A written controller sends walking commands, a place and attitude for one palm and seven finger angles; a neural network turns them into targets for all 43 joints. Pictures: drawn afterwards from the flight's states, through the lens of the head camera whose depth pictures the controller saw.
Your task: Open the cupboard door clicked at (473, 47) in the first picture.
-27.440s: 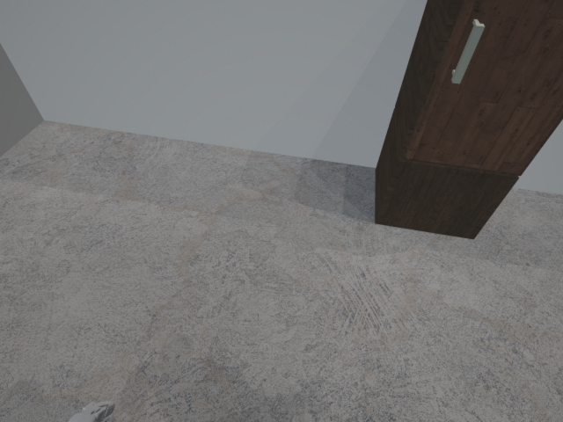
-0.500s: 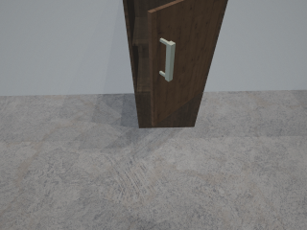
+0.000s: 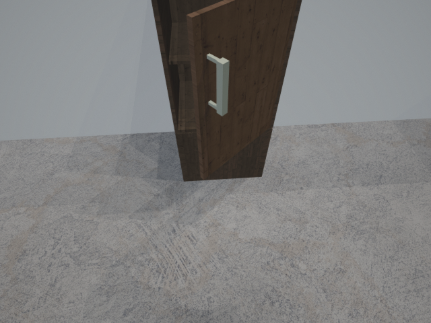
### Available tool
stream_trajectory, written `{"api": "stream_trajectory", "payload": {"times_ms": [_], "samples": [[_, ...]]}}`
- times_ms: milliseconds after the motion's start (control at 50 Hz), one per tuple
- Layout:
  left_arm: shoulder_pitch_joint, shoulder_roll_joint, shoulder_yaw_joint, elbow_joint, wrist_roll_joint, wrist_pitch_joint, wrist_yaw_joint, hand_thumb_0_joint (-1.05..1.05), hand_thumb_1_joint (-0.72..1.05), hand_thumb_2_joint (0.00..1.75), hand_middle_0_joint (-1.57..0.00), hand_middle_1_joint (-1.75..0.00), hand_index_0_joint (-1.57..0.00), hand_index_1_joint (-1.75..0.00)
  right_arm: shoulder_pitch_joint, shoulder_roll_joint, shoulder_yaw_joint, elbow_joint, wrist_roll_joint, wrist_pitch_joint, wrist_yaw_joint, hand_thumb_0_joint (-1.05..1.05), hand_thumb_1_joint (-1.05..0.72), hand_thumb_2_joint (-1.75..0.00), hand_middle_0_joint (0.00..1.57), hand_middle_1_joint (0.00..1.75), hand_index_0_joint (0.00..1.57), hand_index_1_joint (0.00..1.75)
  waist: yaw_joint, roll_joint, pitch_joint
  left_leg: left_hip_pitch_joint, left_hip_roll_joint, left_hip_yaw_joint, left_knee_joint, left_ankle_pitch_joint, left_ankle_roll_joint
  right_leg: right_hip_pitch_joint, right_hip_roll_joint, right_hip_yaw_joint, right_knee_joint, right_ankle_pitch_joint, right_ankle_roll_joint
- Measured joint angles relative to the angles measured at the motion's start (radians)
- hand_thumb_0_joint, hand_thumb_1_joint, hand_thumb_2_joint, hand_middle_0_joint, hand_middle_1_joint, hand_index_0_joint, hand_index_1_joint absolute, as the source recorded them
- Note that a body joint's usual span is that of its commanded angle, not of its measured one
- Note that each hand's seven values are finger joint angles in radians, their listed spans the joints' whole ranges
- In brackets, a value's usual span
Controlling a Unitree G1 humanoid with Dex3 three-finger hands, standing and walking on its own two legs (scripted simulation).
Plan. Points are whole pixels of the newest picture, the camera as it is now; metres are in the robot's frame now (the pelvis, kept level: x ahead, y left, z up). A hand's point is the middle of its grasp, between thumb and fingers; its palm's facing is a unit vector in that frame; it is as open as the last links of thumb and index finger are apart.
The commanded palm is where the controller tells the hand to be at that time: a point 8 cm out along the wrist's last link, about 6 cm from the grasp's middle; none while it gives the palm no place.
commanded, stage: walk to a spot facing it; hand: left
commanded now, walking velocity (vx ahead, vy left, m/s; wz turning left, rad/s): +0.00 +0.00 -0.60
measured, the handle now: (216, 85) +0.66 +0.04 +0.07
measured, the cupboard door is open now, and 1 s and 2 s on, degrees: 41 41 41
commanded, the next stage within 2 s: none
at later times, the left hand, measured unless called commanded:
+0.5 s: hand out of the picture +0.06 +0.14 -0.16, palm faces -0.22 -0.93 -0.29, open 7.4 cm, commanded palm none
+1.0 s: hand (159, 295) +0.20 +0.15 -0.17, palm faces -0.49 -0.84 -0.25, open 7.4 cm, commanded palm none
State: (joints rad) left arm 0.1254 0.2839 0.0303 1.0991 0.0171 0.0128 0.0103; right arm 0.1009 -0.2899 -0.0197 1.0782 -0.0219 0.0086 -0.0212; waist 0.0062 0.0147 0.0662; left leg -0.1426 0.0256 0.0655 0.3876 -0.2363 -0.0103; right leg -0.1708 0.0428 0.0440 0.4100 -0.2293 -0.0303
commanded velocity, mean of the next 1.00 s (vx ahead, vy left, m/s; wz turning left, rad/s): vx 0.00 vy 0.00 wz -0.60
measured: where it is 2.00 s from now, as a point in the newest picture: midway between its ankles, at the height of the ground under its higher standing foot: outside the picture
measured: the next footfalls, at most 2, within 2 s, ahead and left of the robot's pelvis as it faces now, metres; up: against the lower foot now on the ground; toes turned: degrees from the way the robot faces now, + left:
left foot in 0.84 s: +0.10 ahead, +0.10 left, +0.00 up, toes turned -33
right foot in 1.18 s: -0.04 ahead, -0.16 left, +0.00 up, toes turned -44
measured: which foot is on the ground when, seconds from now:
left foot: down 0.00-0.26, up 0.28-0.82, down 0.84-1.00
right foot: down 0.00-0.84, up 0.86-1.00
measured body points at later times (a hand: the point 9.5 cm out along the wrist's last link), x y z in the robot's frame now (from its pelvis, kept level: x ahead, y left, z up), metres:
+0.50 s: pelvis -0.01 -0.05 +0.00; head +0.05 -0.09 +0.44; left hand +0.08 +0.19 -0.14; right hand +0.01 -0.32 -0.16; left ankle +0.00 +0.13 -0.66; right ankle -0.02 -0.11 -0.74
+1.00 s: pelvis +0.01 -0.01 +0.00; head +0.08 -0.03 +0.44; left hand +0.23 +0.19 -0.15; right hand -0.04 -0.28 -0.13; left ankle +0.07 +0.12 -0.74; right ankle -0.06 -0.12 -0.67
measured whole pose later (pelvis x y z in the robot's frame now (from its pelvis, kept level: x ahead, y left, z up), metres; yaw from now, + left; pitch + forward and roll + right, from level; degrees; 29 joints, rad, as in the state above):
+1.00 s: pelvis +0.01 -0.01 +0.00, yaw -34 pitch +2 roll -1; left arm 0.16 0.30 0.10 0.90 0.03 0.06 -0.03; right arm 0.16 -0.21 -0.03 0.87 -0.04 0.02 -0.04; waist 0.04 -0.03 0.12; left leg -0.23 0.06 0.00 0.49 -0.29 -0.03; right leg -0.53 0.04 0.03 1.04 -0.46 0.05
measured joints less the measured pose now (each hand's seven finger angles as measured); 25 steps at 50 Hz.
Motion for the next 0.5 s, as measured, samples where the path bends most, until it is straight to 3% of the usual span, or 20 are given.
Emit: {"api": "stream_trajectory", "payload": {"times_ms": [100,200,240,260,320,380,500], "samples": [[0.026,-0.024,0.009,-0.044,0.003,0.028,-0.01,0.01,0.91,0.89,-0.2,-0.3,-0.2,-0.29,0.032,0.042,-0.01,-0.048,-0.003,0.015,-0.004,0.0,-0.91,-0.9,0.2,0.3,0.2,0.3,-0.002,-0.02,0.022,-0.027,0.012,0.054,0.073,-0.044,-0.001,-0.071,0.014,0.047,0.122,-0.043,-0.002],[0.029,-0.052,0.02,-0.088,0.004,0.053,-0.024,0.01,0.91,0.89,-0.2,-0.3,-0.2,-0.29,0.07,0.058,-0.017,-0.074,-0.013,0.017,-0.007,0.0,-0.9,-0.9,0.2,0.3,0.2,0.3,0.006,-0.017,0.062,-0.029,0.031,0.111,0.127,-0.076,-0.009,-0.171,-0.018,-0.02,0.384,-0.226,0.013],[0.037,-0.066,0.024,-0.108,0.005,0.048,-0.031,0.01,0.91,0.89,-0.2,-0.3,-0.2,-0.29,0.085,0.055,-0.021,-0.076,-0.015,0.024,-0.006,0.01,-0.9,-0.9,0.2,0.3,0.2,0.3,0.011,0.004,0.069,-0.038,0.056,0.124,0.169,-0.098,-0.025,-0.154,-0.033,-0.048,0.339,-0.185,0.014],[0.048,-0.066,0.025,-0.121,0.007,0.039,-0.033,0.01,0.91,0.89,-0.2,-0.3,-0.2,-0.29,0.093,0.054,-0.023,-0.078,-0.011,0.03,-0.005,0.01,-0.9,-0.9,0.2,0.3,0.2,0.3,0.014,0.008,0.065,-0.059,0.068,0.13,0.213,-0.12,-0.032,-0.136,-0.038,-0.045,0.273,-0.105,0.006],[0.057,-0.076,0.031,-0.13,0.009,0.018,-0.018,0.0,0.91,0.89,-0.2,-0.3,-0.2,-0.3,0.07,0.051,-0.036,-0.079,0.003,0.059,0.001,0.01,-0.9,-0.89,0.2,0.3,0.2,0.3,0.008,0.023,0.086,-0.183,0.05,0.025,0.515,-0.275,-0.033,-0.147,-0.006,-0.044,0.278,-0.108,-0.041],[0.076,-0.081,0.036,-0.134,0.007,0.021,-0.003,0.0,0.91,0.89,-0.2,-0.3,-0.2,-0.3,0.038,0.055,-0.042,-0.091,0.006,0.064,0.006,0.01,-0.91,-0.9,0.2,0.3,0.2,0.3,0.014,0.005,0.092,-0.281,0.02,-0.03,0.706,-0.237,-0.036,-0.132,0.016,-0.009,0.195,-0.069,-0.056],[0.117,-0.092,0.037,-0.126,0.004,0.014,0.008,0.0,0.91,0.89,-0.2,-0.3,-0.2,-0.3,-0.015,0.057,-0.047,-0.134,0.011,0.049,-0.002,0.01,-0.91,-0.9,0.2,0.3,0.2,0.3,0.023,-0.024,0.07,-0.335,0.006,-0.08,0.69,-0.163,-0.055,-0.101,0.048,0.083,0.047,0.031,-0.064]]}}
